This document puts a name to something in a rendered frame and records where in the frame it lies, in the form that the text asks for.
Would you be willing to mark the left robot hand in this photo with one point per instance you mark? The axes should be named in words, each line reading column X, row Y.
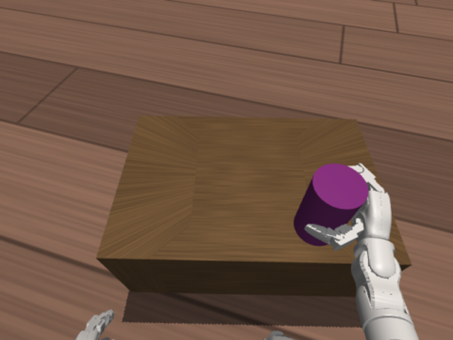
column 96, row 326

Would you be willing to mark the can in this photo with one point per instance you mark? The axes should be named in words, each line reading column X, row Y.
column 335, row 193

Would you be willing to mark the right robot hand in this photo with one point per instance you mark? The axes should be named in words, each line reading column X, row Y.
column 373, row 219

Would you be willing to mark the right robot arm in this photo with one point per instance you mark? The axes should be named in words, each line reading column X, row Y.
column 382, row 310

